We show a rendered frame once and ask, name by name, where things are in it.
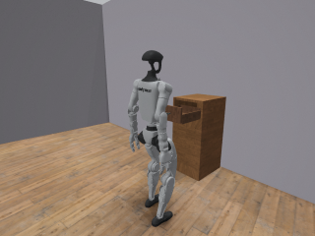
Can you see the humanoid robot torso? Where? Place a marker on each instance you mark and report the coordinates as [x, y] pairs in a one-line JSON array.
[[148, 100]]

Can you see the robot right hand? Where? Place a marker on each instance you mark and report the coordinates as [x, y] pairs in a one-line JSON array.
[[164, 158]]

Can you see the robot left upper arm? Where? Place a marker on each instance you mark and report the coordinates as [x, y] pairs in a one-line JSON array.
[[132, 106]]

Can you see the drawer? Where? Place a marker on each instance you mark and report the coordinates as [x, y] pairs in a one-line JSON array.
[[182, 114]]

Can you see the cabinet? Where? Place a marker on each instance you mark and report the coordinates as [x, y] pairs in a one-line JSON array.
[[198, 143]]

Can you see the robot left forearm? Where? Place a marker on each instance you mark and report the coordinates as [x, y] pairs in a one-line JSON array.
[[133, 122]]

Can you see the left robot foot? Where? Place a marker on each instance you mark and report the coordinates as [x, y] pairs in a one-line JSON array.
[[150, 202]]

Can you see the robot right upper arm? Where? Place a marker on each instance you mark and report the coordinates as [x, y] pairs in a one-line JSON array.
[[165, 90]]

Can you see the robot left hand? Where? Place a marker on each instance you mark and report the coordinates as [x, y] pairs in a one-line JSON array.
[[134, 138]]

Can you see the robot right forearm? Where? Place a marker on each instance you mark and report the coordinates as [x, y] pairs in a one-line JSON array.
[[162, 133]]

